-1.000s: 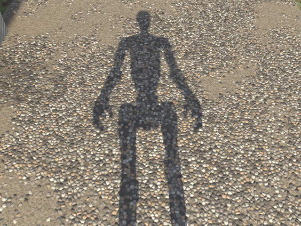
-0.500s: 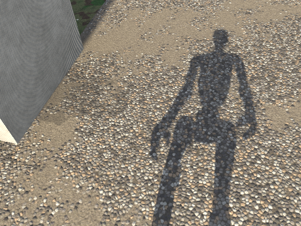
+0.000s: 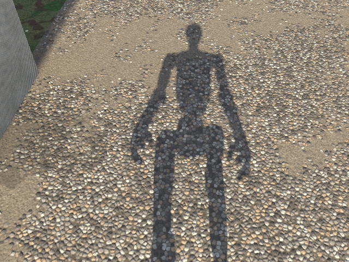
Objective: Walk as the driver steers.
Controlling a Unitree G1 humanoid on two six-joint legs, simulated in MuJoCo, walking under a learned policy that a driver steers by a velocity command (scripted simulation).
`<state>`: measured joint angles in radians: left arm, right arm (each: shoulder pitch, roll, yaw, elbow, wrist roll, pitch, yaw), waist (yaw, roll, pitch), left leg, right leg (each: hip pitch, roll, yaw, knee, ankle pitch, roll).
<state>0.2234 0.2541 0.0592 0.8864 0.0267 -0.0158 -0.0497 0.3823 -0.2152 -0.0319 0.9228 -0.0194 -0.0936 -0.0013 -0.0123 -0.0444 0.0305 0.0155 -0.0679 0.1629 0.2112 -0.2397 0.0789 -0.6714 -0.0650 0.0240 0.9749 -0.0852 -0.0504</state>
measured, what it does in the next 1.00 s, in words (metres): walks ahead, turning right: right foot, then left foot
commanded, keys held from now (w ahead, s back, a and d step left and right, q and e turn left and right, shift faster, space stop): w+e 0.78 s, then w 0.22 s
